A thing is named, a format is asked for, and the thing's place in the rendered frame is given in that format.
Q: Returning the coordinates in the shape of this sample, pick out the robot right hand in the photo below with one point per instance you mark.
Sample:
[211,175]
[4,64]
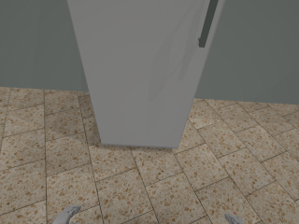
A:
[233,219]

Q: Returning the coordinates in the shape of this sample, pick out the fridge door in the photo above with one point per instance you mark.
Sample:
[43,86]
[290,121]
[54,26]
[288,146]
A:
[142,63]

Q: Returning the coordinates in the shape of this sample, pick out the handle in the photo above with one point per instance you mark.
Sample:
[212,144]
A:
[207,24]

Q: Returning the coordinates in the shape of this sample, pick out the robot left hand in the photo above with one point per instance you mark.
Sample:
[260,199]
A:
[64,217]

